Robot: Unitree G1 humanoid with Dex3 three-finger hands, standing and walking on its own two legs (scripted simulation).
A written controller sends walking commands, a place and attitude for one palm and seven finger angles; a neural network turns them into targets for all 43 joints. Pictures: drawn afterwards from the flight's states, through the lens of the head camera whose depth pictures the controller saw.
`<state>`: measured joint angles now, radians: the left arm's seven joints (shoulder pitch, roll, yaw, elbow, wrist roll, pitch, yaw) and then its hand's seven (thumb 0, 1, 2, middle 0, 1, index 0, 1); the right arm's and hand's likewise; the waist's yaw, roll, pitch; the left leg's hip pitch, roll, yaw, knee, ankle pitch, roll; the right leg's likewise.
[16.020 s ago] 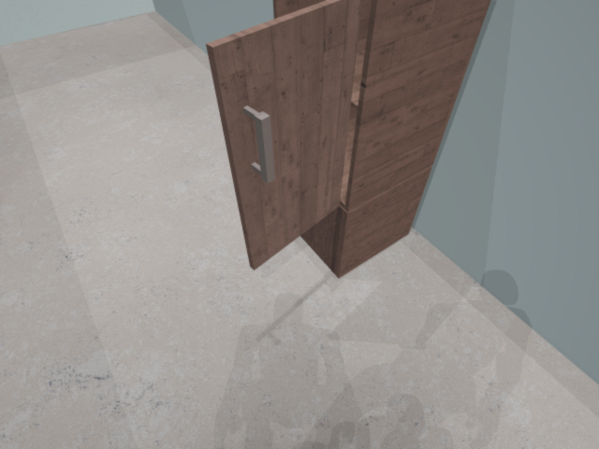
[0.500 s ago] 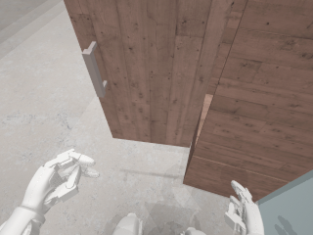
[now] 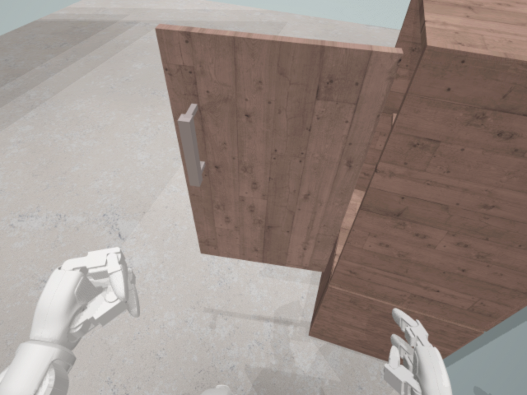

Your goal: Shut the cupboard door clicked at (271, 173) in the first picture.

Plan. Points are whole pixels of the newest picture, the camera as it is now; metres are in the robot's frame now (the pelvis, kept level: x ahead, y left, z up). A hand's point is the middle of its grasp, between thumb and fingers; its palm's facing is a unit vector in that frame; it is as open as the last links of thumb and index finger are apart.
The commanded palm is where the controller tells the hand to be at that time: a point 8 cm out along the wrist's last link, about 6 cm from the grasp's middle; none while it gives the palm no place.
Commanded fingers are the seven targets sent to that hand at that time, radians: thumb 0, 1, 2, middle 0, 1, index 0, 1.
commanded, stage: raise the hand and make a fist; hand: left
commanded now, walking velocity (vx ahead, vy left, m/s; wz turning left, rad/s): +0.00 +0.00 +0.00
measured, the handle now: (194, 146) +0.50 +0.16 +0.11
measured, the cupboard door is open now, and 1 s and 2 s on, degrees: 99 99 99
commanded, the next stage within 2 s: bring the fist close to the handle in 0.64 s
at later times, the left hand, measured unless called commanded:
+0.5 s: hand (147, 293) +0.22 +0.17 +0.10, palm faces -0.09 -1.00 -0.03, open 3.1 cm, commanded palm +0.20 +0.22 +0.11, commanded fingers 0.00 0.90 0.90 -1.30 -1.50 -1.30 -1.50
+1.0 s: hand (163, 256) +0.27 +0.16 +0.11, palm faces -0.07 -1.00 -0.06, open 3.1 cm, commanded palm +0.25 +0.21 +0.11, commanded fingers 0.00 0.90 0.90 -1.30 -1.50 -1.30 -1.50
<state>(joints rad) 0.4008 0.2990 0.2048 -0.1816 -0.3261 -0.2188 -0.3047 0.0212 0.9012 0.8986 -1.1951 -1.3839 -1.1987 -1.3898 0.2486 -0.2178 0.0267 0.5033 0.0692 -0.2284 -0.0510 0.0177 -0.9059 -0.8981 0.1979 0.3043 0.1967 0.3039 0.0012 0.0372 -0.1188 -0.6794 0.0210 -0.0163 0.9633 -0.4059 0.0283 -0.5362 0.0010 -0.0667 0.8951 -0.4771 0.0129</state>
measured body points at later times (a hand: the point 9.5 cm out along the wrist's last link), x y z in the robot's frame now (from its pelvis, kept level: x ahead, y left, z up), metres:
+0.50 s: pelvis +0.00 -0.02 +0.02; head +0.01 -0.02 +0.47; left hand +0.22 +0.22 +0.10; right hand +0.17 -0.26 -0.05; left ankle +0.05 +0.09 -0.69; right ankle -0.01 -0.13 -0.69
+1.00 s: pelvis +0.01 -0.03 +0.02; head +0.03 -0.05 +0.47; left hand +0.27 +0.21 +0.12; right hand +0.18 -0.27 -0.06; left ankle +0.05 +0.09 -0.69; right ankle -0.01 -0.13 -0.69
